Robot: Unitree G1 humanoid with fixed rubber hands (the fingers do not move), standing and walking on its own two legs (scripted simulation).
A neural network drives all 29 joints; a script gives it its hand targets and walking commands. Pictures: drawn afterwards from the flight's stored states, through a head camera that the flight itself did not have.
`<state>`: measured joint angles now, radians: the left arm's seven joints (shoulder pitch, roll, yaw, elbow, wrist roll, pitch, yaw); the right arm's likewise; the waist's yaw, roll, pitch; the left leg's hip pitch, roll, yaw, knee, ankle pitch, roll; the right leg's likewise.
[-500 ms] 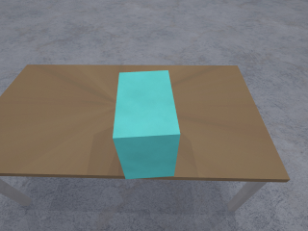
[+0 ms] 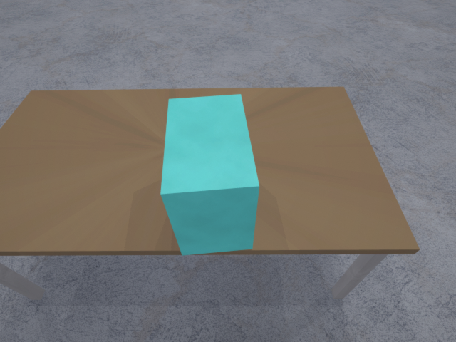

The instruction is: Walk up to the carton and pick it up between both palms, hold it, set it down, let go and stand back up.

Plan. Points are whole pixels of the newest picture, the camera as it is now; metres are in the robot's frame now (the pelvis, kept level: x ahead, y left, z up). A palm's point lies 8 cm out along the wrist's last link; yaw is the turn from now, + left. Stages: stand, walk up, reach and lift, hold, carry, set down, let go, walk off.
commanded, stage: walk up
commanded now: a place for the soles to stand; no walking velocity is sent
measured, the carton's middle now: (211, 175) +0.52 +0.06 -0.08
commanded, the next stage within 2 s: reach and lift in 0.66 s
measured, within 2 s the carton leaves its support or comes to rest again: neither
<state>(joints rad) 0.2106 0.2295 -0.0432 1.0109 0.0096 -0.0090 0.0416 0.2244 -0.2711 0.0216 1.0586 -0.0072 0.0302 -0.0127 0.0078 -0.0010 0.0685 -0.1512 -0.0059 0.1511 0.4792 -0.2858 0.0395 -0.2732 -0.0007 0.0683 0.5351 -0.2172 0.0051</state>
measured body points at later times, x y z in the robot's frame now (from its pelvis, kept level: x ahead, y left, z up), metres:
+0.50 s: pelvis +0.00 +0.01 -0.01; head +0.02 -0.01 +0.44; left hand +0.09 +0.26 -0.14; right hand +0.02 -0.26 -0.16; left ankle -0.01 +0.09 -0.74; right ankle +0.05 -0.12 -0.74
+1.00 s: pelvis -0.02 +0.00 -0.05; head +0.02 +0.00 +0.40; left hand +0.18 +0.23 -0.14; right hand +0.16 -0.26 -0.15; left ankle -0.01 +0.09 -0.74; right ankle +0.04 -0.12 -0.74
